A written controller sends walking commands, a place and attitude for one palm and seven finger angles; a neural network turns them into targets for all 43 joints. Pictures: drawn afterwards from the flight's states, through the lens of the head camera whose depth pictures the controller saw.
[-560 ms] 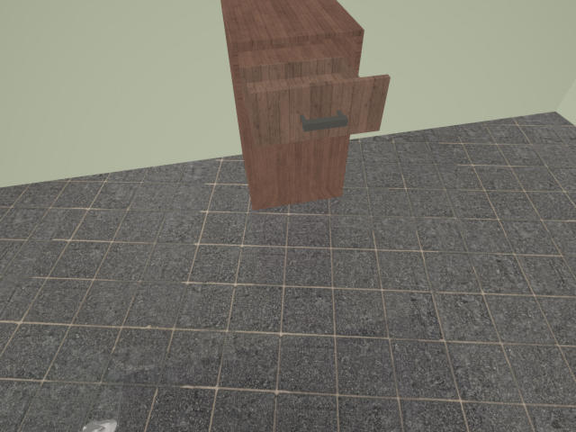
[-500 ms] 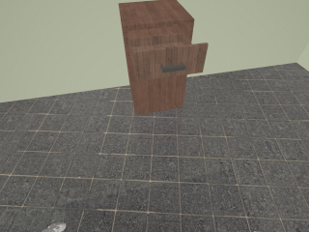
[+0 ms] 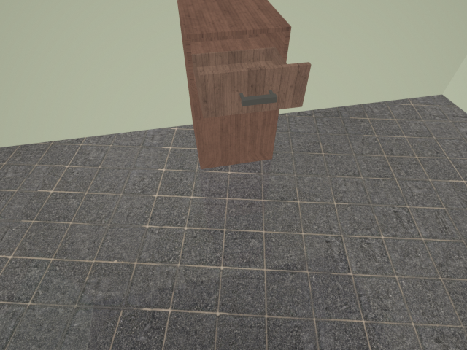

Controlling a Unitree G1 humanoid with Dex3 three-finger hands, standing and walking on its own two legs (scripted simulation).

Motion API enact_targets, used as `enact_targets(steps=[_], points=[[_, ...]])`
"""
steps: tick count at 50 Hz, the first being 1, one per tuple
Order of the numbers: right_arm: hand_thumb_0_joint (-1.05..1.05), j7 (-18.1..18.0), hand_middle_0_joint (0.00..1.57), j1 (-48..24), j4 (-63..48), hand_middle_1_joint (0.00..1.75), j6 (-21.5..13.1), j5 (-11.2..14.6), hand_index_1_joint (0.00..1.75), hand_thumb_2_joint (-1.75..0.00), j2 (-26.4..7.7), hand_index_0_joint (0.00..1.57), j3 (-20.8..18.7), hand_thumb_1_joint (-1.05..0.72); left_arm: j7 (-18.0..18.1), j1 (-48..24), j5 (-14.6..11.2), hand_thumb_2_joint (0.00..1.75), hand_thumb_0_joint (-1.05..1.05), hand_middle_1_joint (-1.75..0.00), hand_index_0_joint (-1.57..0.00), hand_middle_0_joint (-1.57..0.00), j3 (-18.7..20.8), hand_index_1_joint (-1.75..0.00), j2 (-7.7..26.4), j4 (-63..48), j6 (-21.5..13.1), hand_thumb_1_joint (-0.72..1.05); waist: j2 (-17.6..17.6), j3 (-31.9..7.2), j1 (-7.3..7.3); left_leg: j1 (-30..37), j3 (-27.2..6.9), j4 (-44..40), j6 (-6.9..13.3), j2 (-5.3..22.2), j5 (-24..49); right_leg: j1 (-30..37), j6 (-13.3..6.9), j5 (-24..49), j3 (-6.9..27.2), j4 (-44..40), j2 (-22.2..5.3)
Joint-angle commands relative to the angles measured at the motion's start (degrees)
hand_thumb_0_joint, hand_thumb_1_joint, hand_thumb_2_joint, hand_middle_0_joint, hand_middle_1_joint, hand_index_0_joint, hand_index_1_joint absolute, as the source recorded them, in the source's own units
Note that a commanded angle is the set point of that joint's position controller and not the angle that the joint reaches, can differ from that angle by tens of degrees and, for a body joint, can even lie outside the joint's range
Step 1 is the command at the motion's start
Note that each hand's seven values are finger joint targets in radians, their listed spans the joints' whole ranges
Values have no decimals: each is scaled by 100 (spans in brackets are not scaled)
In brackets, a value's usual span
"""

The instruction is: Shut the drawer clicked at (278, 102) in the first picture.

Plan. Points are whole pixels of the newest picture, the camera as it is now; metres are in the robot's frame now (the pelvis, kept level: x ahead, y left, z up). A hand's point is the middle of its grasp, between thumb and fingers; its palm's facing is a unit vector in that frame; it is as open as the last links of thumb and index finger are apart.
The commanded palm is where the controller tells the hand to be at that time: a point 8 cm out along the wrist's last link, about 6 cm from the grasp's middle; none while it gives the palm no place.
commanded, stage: stand and wait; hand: left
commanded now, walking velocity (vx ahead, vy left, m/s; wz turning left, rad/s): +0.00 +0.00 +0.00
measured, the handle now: (257, 96) +0.97 -0.03 -0.10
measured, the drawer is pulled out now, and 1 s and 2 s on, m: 0.30 0.30 0.30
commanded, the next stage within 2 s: look at it before walking up in 0.36 s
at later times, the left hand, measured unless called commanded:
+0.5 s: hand out of the picture +0.07 +0.25 -0.15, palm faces -0.02 -0.95 -0.32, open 7.4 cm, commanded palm none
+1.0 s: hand out of the picture +0.06 +0.26 -0.15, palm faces -0.02 -0.94 -0.33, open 7.4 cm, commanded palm none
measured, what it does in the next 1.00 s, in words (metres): stands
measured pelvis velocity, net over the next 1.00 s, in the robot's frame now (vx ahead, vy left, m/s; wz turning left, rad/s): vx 0.00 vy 0.02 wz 0.00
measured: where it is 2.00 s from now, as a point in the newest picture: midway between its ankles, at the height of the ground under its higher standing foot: outside the picture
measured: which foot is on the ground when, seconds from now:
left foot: down 0.00-1.00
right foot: down 0.00-1.00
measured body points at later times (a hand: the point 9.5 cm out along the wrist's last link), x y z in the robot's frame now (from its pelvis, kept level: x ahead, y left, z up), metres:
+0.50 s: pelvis -0.01 +0.01 +0.00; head -0.01 +0.01 +0.45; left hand +0.07 +0.30 -0.13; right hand +0.06 -0.28 -0.13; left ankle +0.00 +0.14 -0.74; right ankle +0.00 -0.10 -0.74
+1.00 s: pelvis +0.00 +0.02 +0.00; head +0.00 +0.01 +0.45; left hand +0.06 +0.31 -0.13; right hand +0.08 -0.27 -0.13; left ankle +0.00 +0.14 -0.74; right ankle +0.00 -0.10 -0.74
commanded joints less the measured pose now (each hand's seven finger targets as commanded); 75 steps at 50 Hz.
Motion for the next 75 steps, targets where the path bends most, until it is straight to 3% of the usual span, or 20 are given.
enact_targets(steps=[1,16,28,47,56,59,62,64,66,67,68,69,70,71,72,73,74,75], points=[[0,-87,20,-337,-326,30,-181,13,30,-90,-1063,20,-224,-90,84,-342,16,90,0,-30,-20,-20,274,-30,1242,-347,-170,90,-60,-349,-2,99,-375,-268,282,500,619,-32,-75,682,735,-593,-767],[0,-65,20,-250,-187,30,-198,15,30,-90,-1070,20,-223,-90,78,-303,32,90,0,-30,-20,-20,259,-30,1203,-238,-162,90,-139,-184,6,10,-438,-423,306,509,399,-184,-29,209,750,-730,-747],[0,-66,20,-309,-188,30,-226,24,30,-90,-1062,20,-219,-90,83,-286,38,90,0,-30,-20,-20,247,-30,1162,-245,-164,90,61,-253,23,58,-482,-487,321,543,635,-60,0,557,667,-657,-746],[0,-74,20,-324,-165,30,-233,35,30,-90,-1067,20,-202,-90,86,-215,41,90,0,-30,-20,-20,247,-30,1149,-193,-167,90,-26,-332,9,208,-474,-548,321,579,870,71,33,826,608,-673,-742],[0,-92,20,-311,-166,30,-235,21,30,-90,-1135,20,-238,-90,76,-245,41,90,0,-30,-20,-20,281,-30,1212,-235,-159,90,16,-262,-8,303,-376,-471,300,591,822,-80,-8,970,739,-674,-727],[0,-124,20,44,-199,30,-147,12,30,-90,-545,20,-193,-90,94,32,39,90,0,-30,-20,-20,248,-30,682,-276,6,90,25,-333,-34,343,-98,-130,219,643,884,-330,49,1346,833,-268,-665],[0,-165,20,228,-428,30,-56,17,30,-90,-537,20,-286,-90,88,225,57,90,0,-30,-20,-20,299,-30,584,-466,120,90,36,-288,-29,345,-11,40,268,800,779,-707,63,1318,843,200,-504],[0,-181,20,234,-614,30,-26,6,30,-90,-599,20,-383,-90,64,299,73,90,0,-30,-20,-20,346,-30,529,-633,164,90,225,-236,-12,289,-70,82,377,997,741,-986,91,1162,766,630,-342],[0,-180,20,199,-791,30,-13,0,30,-90,-651,20,-465,-90,35,426,79,90,0,-30,-20,-20,383,-30,422,-761,206,90,579,-165,30,81,-223,-16,611,1367,740,-1142,133,560,559,1313,-176],[0,-172,20,167,-858,30,-17,-3,30,-90,-657,20,-502,-90,26,477,81,90,0,-30,-20,-20,401,-30,350,-823,227,90,794,-135,63,10,-318,-88,787,1598,924,-1241,164,-257,406,1795,-100],[0,-164,20,101,-929,30,-23,-14,30,-90,-648,20,-533,-90,11,571,82,90,0,-30,-20,-20,420,-30,246,-880,247,90,932,-137,120,-77,-304,-83,955,1803,1157,-1250,208,-975,161,2128,-118],[0,-157,20,36,-1000,30,-22,-21,30,-90,-626,20,-554,-90,-2,662,81,90,0,-30,-20,-20,441,-30,182,-919,263,90,1009,-67,153,-287,-169,-13,1026,1904,1225,-1132,216,-1235,71,2228,-242],[0,-155,20,-34,-1048,30,-16,-33,30,-90,-587,20,-567,-90,-22,795,87,90,0,-30,-20,-20,469,-30,138,-932,255,90,920,-26,233,-518,5,259,955,1860,1269,-851,200,-1085,26,1994,-303],[0,-149,20,-125,-1099,30,6,-31,30,-90,-553,20,-579,-90,-29,1113,98,90,0,-30,-20,-20,513,-30,138,-877,233,90,711,-39,402,-835,267,799,751,1685,984,-420,185,-539,29,1437,-337],[0,-119,20,-123,-1153,30,55,-6,30,-90,-397,20,-553,-90,-26,1453,140,90,0,-30,-20,-20,573,-30,392,-820,164,90,-426,-132,543,-1338,677,1946,366,1107,-263,9,54,31,654,359,-558],[0,-74,20,-34,-1362,30,83,18,30,-90,102,20,-457,-90,35,1545,187,90,0,-30,-20,-20,701,-30,979,-884,84,90,-2384,-19,494,-2726,1049,3692,-83,72,-2359,224,-526,-136,3222,-914,-1961],[0,-87,20,-390,-1417,30,149,-15,30,-90,-175,20,-471,-90,111,1723,71,90,0,-30,-20,-20,683,-30,854,-934,77,90,-1873,151,695,-2652,-68,4298,25,107,-2167,-391,-460,-912,3753,-1545,-1906],[0,-69,20,-347,-1381,30,122,3,30,-90,-126,20,-519,-90,123,1292,76,90,0,-30,-20,-20,673,-30,687,-999,75,90,-1148,483,346,-2841,-243,4641,55,223,-1547,-558,-632,-1641,3609,-1559,-1779]])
